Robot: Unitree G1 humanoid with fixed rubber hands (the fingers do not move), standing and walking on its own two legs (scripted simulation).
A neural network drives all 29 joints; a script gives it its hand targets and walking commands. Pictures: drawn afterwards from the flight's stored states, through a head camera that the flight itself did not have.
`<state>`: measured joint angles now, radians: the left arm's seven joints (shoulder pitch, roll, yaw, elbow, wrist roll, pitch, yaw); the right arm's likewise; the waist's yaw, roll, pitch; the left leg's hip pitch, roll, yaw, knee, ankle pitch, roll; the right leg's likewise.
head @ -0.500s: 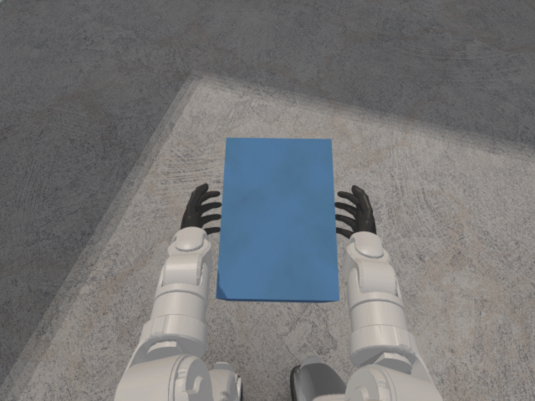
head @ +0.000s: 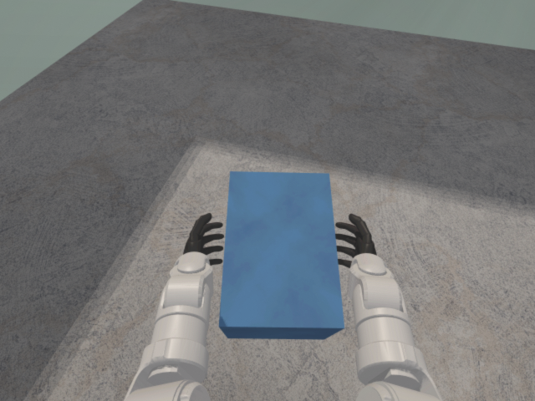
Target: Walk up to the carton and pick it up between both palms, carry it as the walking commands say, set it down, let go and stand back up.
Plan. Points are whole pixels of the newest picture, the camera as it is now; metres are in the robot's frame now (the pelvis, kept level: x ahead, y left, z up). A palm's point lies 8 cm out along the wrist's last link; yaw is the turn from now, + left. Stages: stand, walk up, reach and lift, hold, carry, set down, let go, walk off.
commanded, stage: reach and lift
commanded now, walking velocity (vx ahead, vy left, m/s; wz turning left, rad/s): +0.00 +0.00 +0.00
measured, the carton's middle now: (277, 256) +0.37 -0.03 -0.06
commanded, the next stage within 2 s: hold in 1.72 s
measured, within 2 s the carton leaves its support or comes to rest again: neither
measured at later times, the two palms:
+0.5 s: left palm (189, 248) +0.32 +0.11 +0.07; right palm (373, 250) +0.31 -0.16 +0.07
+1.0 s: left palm (176, 254) +0.31 +0.12 +0.07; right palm (360, 245) +0.31 -0.14 +0.07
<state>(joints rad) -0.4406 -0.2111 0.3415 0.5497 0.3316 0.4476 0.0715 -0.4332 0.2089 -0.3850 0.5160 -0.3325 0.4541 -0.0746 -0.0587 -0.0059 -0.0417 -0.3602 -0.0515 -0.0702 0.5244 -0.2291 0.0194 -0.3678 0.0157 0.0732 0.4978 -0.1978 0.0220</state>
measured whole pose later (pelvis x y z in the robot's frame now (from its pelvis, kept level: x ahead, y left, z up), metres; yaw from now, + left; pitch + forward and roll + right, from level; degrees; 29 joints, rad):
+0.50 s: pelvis +0.00 -0.01 +0.01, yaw +0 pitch -7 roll +0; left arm -0.44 -0.21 0.32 0.46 0.34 0.69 0.05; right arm -0.43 0.21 -0.34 0.43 -0.34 0.71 -0.08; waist -0.04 0.00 0.00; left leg -0.08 -0.04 -0.08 0.43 -0.22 0.01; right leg -0.10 0.02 0.07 0.41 -0.19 0.01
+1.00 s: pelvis +0.00 -0.01 +0.01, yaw +0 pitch -8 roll +0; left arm -0.48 -0.22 0.37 0.47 0.38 0.70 0.06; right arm -0.48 0.23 -0.36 0.47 -0.38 0.71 -0.09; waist 0.01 0.00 0.01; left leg -0.08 -0.04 -0.08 0.44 -0.21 0.00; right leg -0.10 0.03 0.07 0.43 -0.19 0.00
